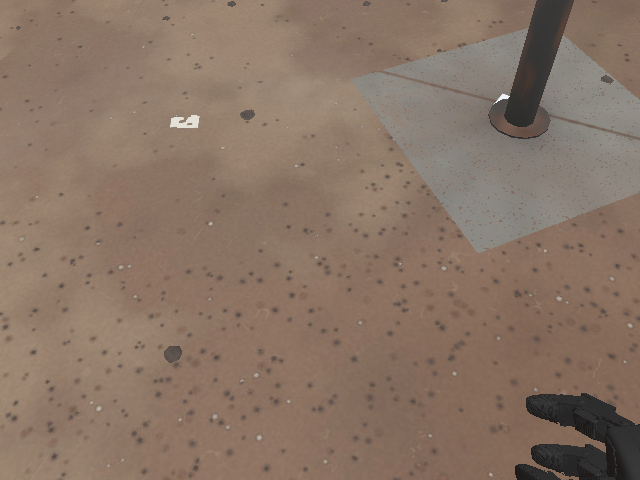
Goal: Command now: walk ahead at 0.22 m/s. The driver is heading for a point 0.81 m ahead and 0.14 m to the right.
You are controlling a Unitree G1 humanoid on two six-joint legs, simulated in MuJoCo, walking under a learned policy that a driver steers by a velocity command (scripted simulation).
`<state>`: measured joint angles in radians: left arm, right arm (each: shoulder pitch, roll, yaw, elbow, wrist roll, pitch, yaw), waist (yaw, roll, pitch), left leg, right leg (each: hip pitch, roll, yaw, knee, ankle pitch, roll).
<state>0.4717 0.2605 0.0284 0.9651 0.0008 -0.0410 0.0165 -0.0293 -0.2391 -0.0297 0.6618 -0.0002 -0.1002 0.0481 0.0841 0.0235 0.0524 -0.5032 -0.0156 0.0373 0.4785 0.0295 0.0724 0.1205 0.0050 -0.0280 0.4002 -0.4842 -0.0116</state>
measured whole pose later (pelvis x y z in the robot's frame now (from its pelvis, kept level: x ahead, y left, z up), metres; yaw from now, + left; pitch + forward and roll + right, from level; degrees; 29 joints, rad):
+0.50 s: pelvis +0.13 -0.01 +0.02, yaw +0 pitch -1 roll +1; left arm 0.21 0.23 0.03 0.89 0.02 -0.01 0.03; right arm 0.15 -0.23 -0.01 0.95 -0.01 -0.01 -0.01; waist -0.01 0.02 0.02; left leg -0.24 -0.02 0.04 0.47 -0.22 0.02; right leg -0.26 -0.03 0.01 0.52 -0.25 0.02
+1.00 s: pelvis +0.22 +0.01 +0.01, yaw +0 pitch +0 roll +0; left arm 0.31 0.25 0.06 1.00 -0.02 -0.06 0.01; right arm 0.23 -0.25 -0.04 1.08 0.03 -0.09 0.02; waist -0.01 -0.03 0.00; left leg -0.19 -0.03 0.04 0.60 -0.41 0.05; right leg -0.25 -0.03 0.03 0.78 -0.44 0.00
